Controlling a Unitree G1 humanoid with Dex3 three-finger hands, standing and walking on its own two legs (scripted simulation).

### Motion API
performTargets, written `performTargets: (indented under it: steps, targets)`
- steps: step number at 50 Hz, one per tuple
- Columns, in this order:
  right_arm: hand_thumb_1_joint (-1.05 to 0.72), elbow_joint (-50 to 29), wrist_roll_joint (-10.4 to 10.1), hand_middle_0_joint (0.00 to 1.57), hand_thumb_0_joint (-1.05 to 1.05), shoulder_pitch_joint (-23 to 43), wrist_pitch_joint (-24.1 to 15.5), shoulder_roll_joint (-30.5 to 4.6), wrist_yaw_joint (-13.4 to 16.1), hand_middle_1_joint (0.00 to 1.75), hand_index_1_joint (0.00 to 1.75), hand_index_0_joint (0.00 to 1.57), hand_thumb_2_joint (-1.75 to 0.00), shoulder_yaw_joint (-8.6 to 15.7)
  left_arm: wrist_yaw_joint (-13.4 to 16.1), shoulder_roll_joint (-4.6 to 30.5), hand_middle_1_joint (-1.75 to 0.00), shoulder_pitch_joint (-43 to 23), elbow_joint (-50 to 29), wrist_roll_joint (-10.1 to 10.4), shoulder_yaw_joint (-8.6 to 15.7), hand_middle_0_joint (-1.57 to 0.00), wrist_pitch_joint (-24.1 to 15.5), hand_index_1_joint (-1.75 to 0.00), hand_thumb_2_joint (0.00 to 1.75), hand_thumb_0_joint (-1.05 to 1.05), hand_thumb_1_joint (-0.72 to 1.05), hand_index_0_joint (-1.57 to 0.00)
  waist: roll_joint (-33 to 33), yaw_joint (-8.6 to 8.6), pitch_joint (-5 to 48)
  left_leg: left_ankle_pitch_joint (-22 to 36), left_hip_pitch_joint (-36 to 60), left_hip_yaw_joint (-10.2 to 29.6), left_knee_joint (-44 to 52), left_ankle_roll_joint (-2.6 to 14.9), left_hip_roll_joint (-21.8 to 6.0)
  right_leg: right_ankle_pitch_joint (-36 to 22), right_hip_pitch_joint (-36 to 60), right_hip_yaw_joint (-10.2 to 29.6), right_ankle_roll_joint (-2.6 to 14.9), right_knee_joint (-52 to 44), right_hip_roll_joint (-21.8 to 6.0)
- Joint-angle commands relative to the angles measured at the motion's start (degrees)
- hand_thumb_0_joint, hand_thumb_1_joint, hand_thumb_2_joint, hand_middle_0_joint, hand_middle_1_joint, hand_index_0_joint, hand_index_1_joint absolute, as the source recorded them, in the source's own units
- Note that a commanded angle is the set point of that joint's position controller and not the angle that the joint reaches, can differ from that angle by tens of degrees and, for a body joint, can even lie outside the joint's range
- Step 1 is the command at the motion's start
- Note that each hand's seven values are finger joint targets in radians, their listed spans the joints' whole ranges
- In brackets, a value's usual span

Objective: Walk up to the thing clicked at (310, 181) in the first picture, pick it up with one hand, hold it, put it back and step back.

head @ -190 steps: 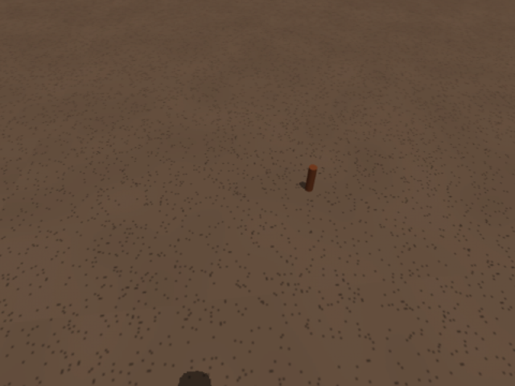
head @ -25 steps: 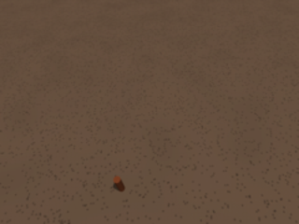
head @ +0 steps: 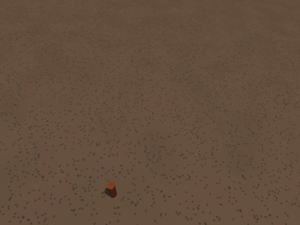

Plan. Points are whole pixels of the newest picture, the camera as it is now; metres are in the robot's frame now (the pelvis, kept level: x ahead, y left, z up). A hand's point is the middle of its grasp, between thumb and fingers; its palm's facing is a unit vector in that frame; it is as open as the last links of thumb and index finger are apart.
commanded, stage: walk up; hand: left
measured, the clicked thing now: (112, 190) +0.43 +0.19 -0.68
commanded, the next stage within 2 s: stand in 1.24 s
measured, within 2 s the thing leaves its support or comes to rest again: neither
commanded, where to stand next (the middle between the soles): +0.08 -0.01 m, yaw +0 degrees
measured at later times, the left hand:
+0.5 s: hand out of the picture +0.10 +0.25 -0.13, palm faces +0.01 -0.93 -0.36, open 7.4 cm
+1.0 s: hand out of the picture +0.11 +0.24 -0.13, palm faces -0.02 -0.95 -0.33, open 7.4 cm
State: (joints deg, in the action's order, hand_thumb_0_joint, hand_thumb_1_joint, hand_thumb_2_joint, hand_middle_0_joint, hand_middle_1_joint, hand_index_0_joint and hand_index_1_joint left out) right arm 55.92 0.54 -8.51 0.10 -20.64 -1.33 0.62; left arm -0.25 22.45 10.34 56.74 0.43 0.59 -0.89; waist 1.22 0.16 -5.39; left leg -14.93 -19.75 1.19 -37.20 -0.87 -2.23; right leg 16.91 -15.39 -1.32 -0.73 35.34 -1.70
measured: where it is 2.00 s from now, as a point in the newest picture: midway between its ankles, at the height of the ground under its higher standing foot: outside the picture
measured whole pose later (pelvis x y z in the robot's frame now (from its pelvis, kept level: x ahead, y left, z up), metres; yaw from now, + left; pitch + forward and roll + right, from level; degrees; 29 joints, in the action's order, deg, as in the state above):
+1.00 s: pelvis +0.03 -0.01 +0.02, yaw +0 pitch -2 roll +0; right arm 67.1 0.4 -6.3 -0.4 -19.8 -0.7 0.1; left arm -0.9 19.8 4.0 66.5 -0.1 0.5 -0.4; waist -0.2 -1.1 -3.1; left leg -7.9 -9.5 0.9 -19.5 -1.4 -1.6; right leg 11.0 -5.7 -1.7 -1.8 18.8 -2.3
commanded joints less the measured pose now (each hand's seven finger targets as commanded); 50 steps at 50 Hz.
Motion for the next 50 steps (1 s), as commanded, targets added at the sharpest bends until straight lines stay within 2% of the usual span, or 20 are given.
performTargets:
  steps: [1,2,4,5,9,12,16,21,24,30,33,43,50]
  targets:
    - [-0.90,-2.7,-0.6,0.20,0.00,3.6,-1.6,-12.9,1.0,0.30,0.30,0.20,-0.90,2.5,0.8,11.4,-0.30,-0.7,-0.7,-0.7,2.5,-0.20,-1.2,-0.30,0.90,0.00,0.90,-0.20,-8.9,0.21,6.6,-9.1,1.1,8.9,15.3,4.11,-5.5,2.0,3.3,5.0,2.79,-8.4,-2.9]
    - [-0.90,-2.1,-0.6,0.20,0.00,4.4,-1.6,-13.2,1.0,0.30,0.30,0.20,-0.90,2.4,0.6,11.6,-0.30,-1.8,-0.4,-0.6,2.3,-0.20,-1.1,-0.30,0.90,0.00,0.90,-0.20,-8.0,0.25,5.3,-11.2,2.1,9.1,16.3,3.76,-5.3,3.1,1.5,5.2,2.64,-9.0,-2.9]
    - [-0.90,-1.5,-0.4,0.20,0.00,6.2,-1.7,-13.7,1.0,0.30,0.30,0.20,-0.90,2.4,0.4,10.8,-0.30,-1.7,1.1,-0.4,2.0,-0.20,-1.2,-0.30,0.90,0.00,0.90,-0.20,-7.8,0.71,4.2,-10.2,2.1,9.7,16.8,4.04,-5.8,1.5,1.7,4.4,2.40,-10.1,-2.8]
    - [-0.90,-1.0,-0.5,0.20,0.00,6.2,-1.7,-13.1,1.0,0.30,0.30,0.20,-0.90,2.1,0.4,11.0,-0.30,-2.2,1.7,-0.4,2.0,-0.20,-1.4,-0.30,0.90,0.00,0.90,-0.20,-6.0,0.49,4.0,-8.2,2.3,9.4,16.7,3.89,-5.6,0.7,2.1,4.9,2.63,-11.4,-3.2]
    - [-0.90,1.1,-1.0,0.20,0.00,5.3,-2.2,-12.3,1.1,0.30,0.30,0.20,-0.90,1.8,0.4,11.3,-0.30,-4.1,3.2,-0.3,1.9,-0.20,-2.0,-0.30,0.90,0.00,0.90,-0.20,-2.5,-0.38,7.0,7.3,8.7,5.8,13.6,3.22,-4.4,-9.3,3.4,5.8,2.55,-13.1,-5.0]
    - [-0.90,2.2,-1.2,0.20,0.00,6.2,-2.0,-12.2,1.1,0.30,0.30,0.20,-0.90,1.8,0.5,11.0,-0.30,-4.6,4.2,-0.2,1.8,-0.20,-2.1,-0.30,0.90,0.00,0.90,-0.20,-0.8,-0.22,7.8,12.2,11.5,4.8,13.0,3.14,-4.2,-11.7,3.8,5.8,2.24,-15.0,-5.8]
    - [-0.90,3.7,-1.2,0.20,0.00,6.9,-1.5,-11.6,1.1,0.30,0.30,0.20,-0.90,1.8,0.6,10.8,-0.30,-6.4,5.0,-0.4,1.8,-0.20,-1.9,-0.30,0.90,0.00,0.90,-0.20,1.8,-0.45,7.6,11.4,12.7,4.3,14.4,2.74,-3.9,-10.4,4.2,6.1,1.99,-17.6,-6.5]
    - [-0.90,5.3,-0.9,0.20,0.00,7.5,-1.5,-11.5,1.2,0.30,0.30,0.20,-0.90,1.8,0.7,10.2,-0.30,-7.2,5.8,-0.4,2.0,-0.20,-1.7,-0.30,0.90,0.00,0.90,-0.20,1.2,-0.04,9.1,15.7,14.0,3.9,16.0,2.30,-4.6,-13.5,7.5,4.7,1.63,-18.2,-6.3]
    - [-0.90,6.0,-0.7,0.20,0.00,7.9,-1.4,-11.3,1.3,0.30,0.30,0.20,-0.90,1.6,0.7,10.2,-0.30,-8.3,6.1,-0.5,2.0,-0.20,-1.4,-0.30,0.90,0.00,0.90,-0.20,0.5,0.02,6.8,12.8,12.3,4.0,17.7,1.90,-4.4,-10.7,7.2,4.7,1.54,-19.1,-6.3]
    - [-0.90,6.8,-0.4,0.20,0.00,7.7,-1.6,-11.5,1.3,0.30,0.30,0.20,-0.90,1.5,0.5,10.1,-0.30,-9.2,6.3,-0.7,2.2,-0.20,-1.1,-0.30,0.90,0.00,0.90,-0.20,-1.4,-0.05,6.2,9.4,10.7,4.3,19.9,1.72,-4.4,-8.6,8.7,4.6,1.50,-19.9,-5.9]
    - [-0.90,7.1,-0.4,0.20,0.00,7.1,-1.8,-11.5,1.3,0.30,0.30,0.20,-0.90,1.5,0.5,10.0,-0.30,-9.2,6.1,-0.8,2.4,-0.20,-1.0,-0.30,0.90,0.00,0.90,-0.20,-1.9,-0.03,7.5,11.6,11.1,4.2,19.9,1.81,-4.8,-9.7,10.0,4.1,1.53,-19.7,-5.7]
    - [-0.90,7.2,-0.2,0.20,0.00,6.5,-2.1,-12.1,1.5,0.30,0.30,0.20,-0.90,1.5,0.2,9.5,-0.30,-9.4,6.2,-0.7,2.3,-0.20,-0.5,-0.30,0.90,0.00,0.90,-0.20,-3.2,-0.17,7.4,7.5,9.7,4.7,21.7,1.98,-4.9,-9.3,10.7,4.1,1.51,-19.1,-5.4]
    - [-0.90,7.3,-0.3,0.20,0.00,5.3,-2.1,-11.8,1.6,0.30,0.30,0.20,-0.90,1.5,0.2,9.1,-0.30,-9.1,6.5,-0.7,2.3,-0.20,-0.6,-0.30,0.90,0.00,0.90,-0.20,-1.5,-0.39,7.7,10.4,10.6,4.5,21.1,2.05,-4.7,-10.3,10.9,4.0,1.28,-19.5,-5.5]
